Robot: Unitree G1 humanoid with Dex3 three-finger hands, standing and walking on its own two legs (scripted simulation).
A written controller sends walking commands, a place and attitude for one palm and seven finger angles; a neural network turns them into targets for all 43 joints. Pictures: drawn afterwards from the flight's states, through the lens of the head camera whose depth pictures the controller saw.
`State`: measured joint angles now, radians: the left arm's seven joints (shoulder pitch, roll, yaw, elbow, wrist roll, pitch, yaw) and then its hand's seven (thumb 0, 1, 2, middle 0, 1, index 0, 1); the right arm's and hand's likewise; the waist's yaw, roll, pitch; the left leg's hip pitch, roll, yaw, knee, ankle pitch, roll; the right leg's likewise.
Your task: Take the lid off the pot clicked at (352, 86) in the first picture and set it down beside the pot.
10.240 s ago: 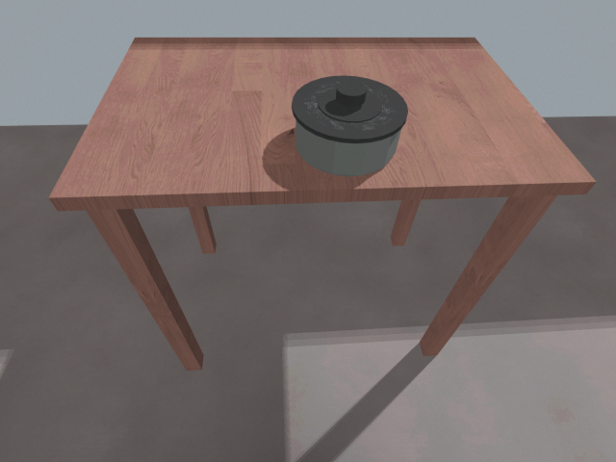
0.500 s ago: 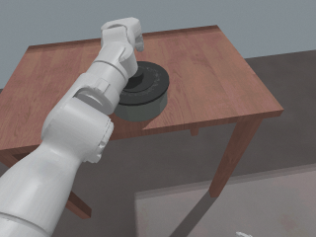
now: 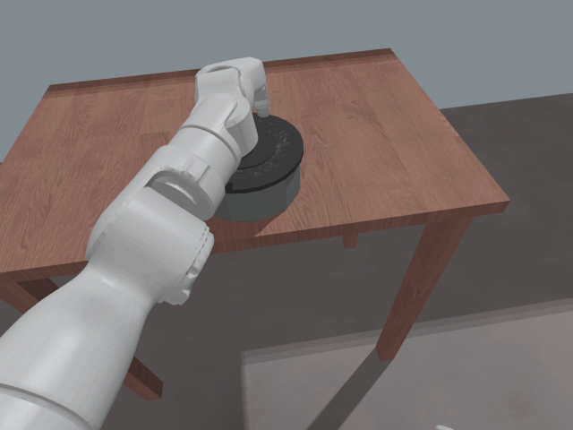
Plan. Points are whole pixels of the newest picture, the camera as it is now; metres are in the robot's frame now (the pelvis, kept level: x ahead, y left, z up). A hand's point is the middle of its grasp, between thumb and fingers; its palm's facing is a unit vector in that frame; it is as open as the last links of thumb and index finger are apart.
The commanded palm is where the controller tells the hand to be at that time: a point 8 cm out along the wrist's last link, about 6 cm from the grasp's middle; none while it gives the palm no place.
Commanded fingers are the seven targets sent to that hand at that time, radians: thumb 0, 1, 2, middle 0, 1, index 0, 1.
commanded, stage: lower the open fingers around the knob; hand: left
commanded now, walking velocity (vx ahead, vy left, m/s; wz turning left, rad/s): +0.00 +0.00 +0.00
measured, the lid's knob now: (241, 136) +0.52 +0.06 +0.15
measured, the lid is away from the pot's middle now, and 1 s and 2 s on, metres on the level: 0.00 0.00 0.01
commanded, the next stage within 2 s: close the fingers and squeeze the knob in 0.46 s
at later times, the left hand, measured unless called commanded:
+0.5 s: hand (241, 136) +0.48 +0.05 +0.18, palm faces -0.35 -0.11 -0.93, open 9.8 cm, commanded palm +0.48 +0.06 +0.23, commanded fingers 0.00 -0.34 1.61 -0.87 -0.08 -0.87 -0.08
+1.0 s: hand (243, 136) +0.48 +0.05 +0.17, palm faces -0.36 -0.13 -0.92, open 9.1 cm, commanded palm +0.49 +0.06 +0.23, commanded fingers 0.00 0.10 0.99 -0.59 -0.95 -0.59 -0.95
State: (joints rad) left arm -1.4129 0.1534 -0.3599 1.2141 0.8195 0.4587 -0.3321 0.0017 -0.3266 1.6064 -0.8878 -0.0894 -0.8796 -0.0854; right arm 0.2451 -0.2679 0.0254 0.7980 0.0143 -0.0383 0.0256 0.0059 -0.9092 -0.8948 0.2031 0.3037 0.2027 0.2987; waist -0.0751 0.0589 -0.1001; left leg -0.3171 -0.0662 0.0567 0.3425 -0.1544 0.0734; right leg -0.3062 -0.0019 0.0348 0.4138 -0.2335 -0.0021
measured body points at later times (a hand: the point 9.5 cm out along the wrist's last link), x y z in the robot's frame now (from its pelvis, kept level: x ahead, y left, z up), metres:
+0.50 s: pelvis +0.01 +0.00 +0.00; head +0.03 -0.03 +0.45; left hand +0.49 +0.05 +0.23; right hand +0.07 -0.25 -0.15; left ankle +0.01 +0.08 -0.74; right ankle -0.02 -0.12 -0.74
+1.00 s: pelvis +0.01 +0.00 +0.00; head +0.03 -0.03 +0.45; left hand +0.50 +0.05 +0.23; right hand +0.07 -0.26 -0.15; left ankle +0.01 +0.08 -0.74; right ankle -0.02 -0.12 -0.74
